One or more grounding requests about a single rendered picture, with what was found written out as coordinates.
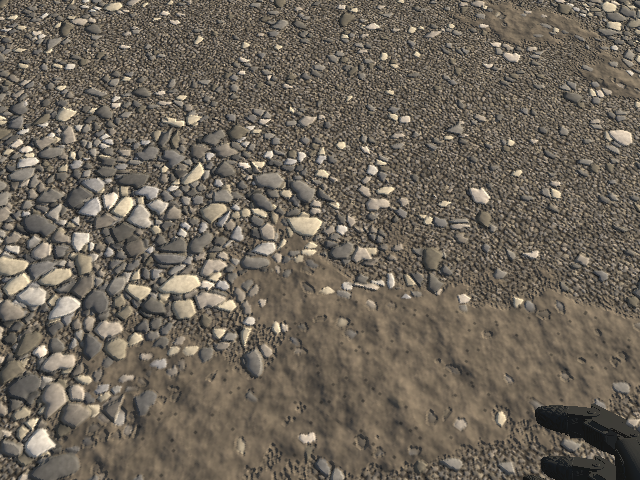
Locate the right robot hand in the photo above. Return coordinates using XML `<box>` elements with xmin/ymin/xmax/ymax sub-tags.
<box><xmin>523</xmin><ymin>404</ymin><xmax>640</xmax><ymax>480</ymax></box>

